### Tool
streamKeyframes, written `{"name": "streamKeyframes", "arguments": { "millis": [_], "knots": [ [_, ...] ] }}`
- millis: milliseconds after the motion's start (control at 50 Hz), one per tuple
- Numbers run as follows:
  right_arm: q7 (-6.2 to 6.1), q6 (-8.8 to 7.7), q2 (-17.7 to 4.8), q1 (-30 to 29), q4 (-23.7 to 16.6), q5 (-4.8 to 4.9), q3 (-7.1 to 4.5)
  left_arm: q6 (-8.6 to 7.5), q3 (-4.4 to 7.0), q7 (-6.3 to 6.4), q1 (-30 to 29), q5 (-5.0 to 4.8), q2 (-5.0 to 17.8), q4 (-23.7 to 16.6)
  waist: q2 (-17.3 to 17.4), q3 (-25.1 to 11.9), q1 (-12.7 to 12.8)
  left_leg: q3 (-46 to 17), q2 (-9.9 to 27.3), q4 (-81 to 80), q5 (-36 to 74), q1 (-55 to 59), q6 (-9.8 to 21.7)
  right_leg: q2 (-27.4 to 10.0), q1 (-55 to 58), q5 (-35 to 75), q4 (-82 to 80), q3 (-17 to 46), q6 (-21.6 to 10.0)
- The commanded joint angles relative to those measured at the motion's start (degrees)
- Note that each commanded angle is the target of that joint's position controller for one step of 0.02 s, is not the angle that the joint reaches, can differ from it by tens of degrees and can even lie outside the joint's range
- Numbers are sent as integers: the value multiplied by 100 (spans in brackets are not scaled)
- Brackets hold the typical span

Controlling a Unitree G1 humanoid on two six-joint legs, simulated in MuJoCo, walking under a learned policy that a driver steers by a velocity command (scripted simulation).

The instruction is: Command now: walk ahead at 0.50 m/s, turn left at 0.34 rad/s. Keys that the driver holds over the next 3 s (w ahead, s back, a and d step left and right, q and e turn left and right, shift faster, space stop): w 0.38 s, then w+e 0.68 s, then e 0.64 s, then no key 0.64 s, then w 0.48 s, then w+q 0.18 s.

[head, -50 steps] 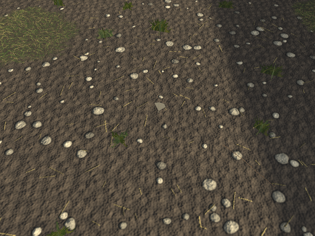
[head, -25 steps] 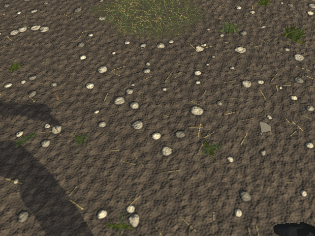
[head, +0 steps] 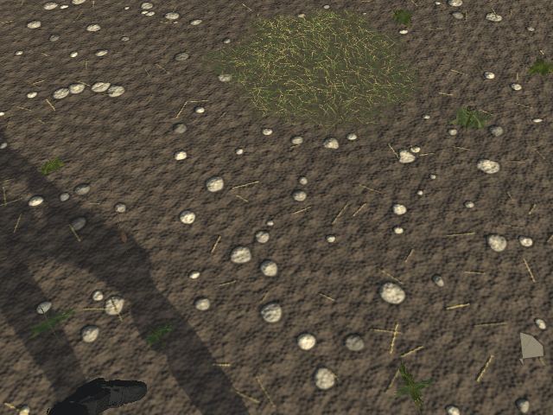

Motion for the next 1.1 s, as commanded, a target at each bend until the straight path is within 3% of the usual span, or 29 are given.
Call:
{"name": "streamKeyframes", "arguments": {
  "millis": [20,40,60,80,100,140,200,240,340,420,460,480,500,520,540,560,580,600,640,680,740,820,920,980,1020,1040,1060,1080,1100],
  "knots": [
    [12,-136,-700,-217,-305,-11,-125,-174,397,204,1978,81,1116,172,-20,-1088,1249,-155,930,2604,4341,-1379,97,-545,3241,-837,-435,614,-505],
    [22,-145,-147,449,-424,160,-20,-170,540,253,2448,193,1725,193,-1270,-1886,1037,463,37,4626,959,-2979,-176,-2192,4738,-1489,-765,3269,-1213],
    [0,-129,-505,498,-315,-12,-55,-98,533,189,2248,7,1505,287,-1221,-1786,903,389,-13,5204,-441,-3674,-146,-2384,4385,-1870,-1488,4666,-1448],
    [12,-92,-596,38,-299,-84,-79,-81,440,167,1702,-65,1051,214,-536,-841,739,331,329,5357,46,-3878,-129,-2178,3540,-2236,-1581,3856,-1393],
    [61,-89,-564,-399,-351,-114,-48,-102,358,134,1404,-72,702,216,-100,-397,725,402,522,5100,403,-3802,-121,-1876,2912,-1862,-1663,3053,-1269],
    [146,-9,-432,-585,-390,-165,-18,-158,287,143,1340,-68,523,387,-354,-68,532,526,767,4590,552,-3544,-167,-1380,2258,-762,-1864,1987,-1021],
    [206,88,-283,-581,-328,-202,35,-315,300,82,1623,-134,592,647,-428,-112,427,699,787,4271,712,-3502,-267,-1228,2184,455,-1999,1374,-1082],
    [234,101,-233,-1015,-452,-213,78,-349,317,63,1743,-158,646,782,-417,25,452,883,968,3852,1089,-3858,-355,-1190,2250,599,-2226,1097,-1129],
    [304,43,20,-2291,-761,-141,258,-310,311,46,2114,-182,648,1088,-409,198,742,1426,1097,2029,2152,-3594,-495,-837,2240,1074,-2349,377,-943],
    [256,11,-79,-2771,-880,-118,256,-262,324,86,2515,-162,766,1335,-369,259,862,1521,985,1386,2108,-3293,-386,-1106,2650,1560,-2060,554,-901],
    [207,-32,-162,-2650,-851,-133,223,-218,344,124,2478,-131,860,1392,-371,221,738,1503,868,1138,1712,-3010,-280,-1206,2886,2078,-1680,701,-862],
    [170,-71,-229,-2293,-735,-153,183,-201,352,142,2417,-129,906,1407,-360,68,554,1516,738,920,1512,-2512,-214,-1163,2910,2587,-1254,702,-801],
    [115,-142,-349,-1554,-480,-201,115,-186,339,144,2373,-155,886,1428,-172,-313,213,1522,652,528,1618,-1496,-88,-932,2713,2852,-374,523,-698],
    [32,-213,-689,-597,-251,-307,-3,-205,288,133,2294,-193,732,1313,169,-974,-178,794,1361,433,1308,-69,145,-640,1887,1904,923,340,-577],
    [-44,-192,-1296,-20,-235,-414,-163,-212,130,115,2728,-359,53,1068,1304,-1891,-153,-1506,3146,172,666,1714,689,150,17,-1125,2923,-188,-309],
    [-36,-100,-1121,-127,-214,-210,-164,-132,280,184,2674,-231,592,1171,1068,-1871,-139,-2468,3412,-411,329,1242,865,280,-548,-2539,3680,173,-376],
    [-24,-84,-724,-640,-252,-143,-56,-86,353,179,2309,-174,723,1148,605,-954,91,-1613,3088,-543,120,501,699,-59,-729,-2099,3806,398,-432],
    [-3,-122,-406,-1015,-279,-115,17,-82,329,129,2090,-181,566,1125,528,-443,227,-888,2811,-775,538,-169,562,-260,-648,-1681,3603,376,-415],
    [-23,-205,-129,-1215,-204,-80,87,44,347,51,2063,-75,433,1176,686,-39,493,121,2369,-1066,1341,-930,251,-445,-297,-1347,3304,325,-314],
    [-28,-314,-124,-1123,-118,-61,72,160,339,-26,2015,-46,274,1162,581,-43,599,589,2291,-1190,1964,-1087,246,-453,-227,-1105,3337,262,-230],
    [-40,-392,-202,-938,37,-19,19,223,342,-101,1493,-29,200,954,475,97,628,1171,2254,-1348,2431,-966,290,-549,-758,-533,3148,201,-128],
    [-37,-378,-154,-741,215,-48,22,207,269,-176,670,-41,96,638,442,313,523,1873,2075,-1341,2859,-920,252,-520,-881,284,1999,-32,-75],
    [-92,-314,-389,-324,447,-59,-44,194,200,-255,-147,2,131,277,405,440,318,2314,2296,-1100,3584,-305,166,-352,-549,255,792,-534,-370],
    [-142,-208,-568,-288,525,-84,-85,200,251,-210,-9,31,248,247,520,228,462,2600,2361,-198,5689,203,50,62,-24,-557,527,-846,-696],
    [-154,-89,-751,-301,534,-91,-135,154,369,-140,908,39,439,485,557,-351,865,2715,2345,1428,6563,165,3,510,1082,-1067,262,-918,-991],
    [-140,-55,-745,-358,464,-86,-128,105,500,-61,1863,91,672,795,263,-877,1301,2796,2218,2865,5653,-562,-160,519,2426,-953,-173,-613,-1209],
    [-73,-88,-241,-215,135,7,-10,117,712,42,2335,131,1378,848,-760,-1512,1315,2822,1694,4920,2565,-2631,-460,-1040,4202,-1734,-402,1686,-1805],
    [-9,-152,-315,-545,-198,-5,-57,164,773,57,2086,-74,1705,693,-1117,-1845,1125,1784,586,6286,-777,-4104,-710,-2059,4735,-479,-1349,4406,-2413],
    [-9,-183,-465,-1124,-303,-23,-76,198,747,96,1942,-160,1574,725,-273,-1208,1166,1111,969,6289,-268,-4561,-674,-1900,4347,784,-1340,3443,-2255]
  ]
}}
Next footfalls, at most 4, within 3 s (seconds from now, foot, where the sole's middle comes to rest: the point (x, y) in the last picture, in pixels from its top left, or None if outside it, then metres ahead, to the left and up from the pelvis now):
0.02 right None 0.18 -0.11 -0.76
0.52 left None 0.44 0.11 -0.76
1.04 right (312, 320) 0.69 -0.12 -0.76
1.58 left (275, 253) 0.91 -0.05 -0.76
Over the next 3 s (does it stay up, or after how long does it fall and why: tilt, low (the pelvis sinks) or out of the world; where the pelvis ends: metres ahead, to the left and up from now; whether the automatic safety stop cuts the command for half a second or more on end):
stays up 0.88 -0.20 0.01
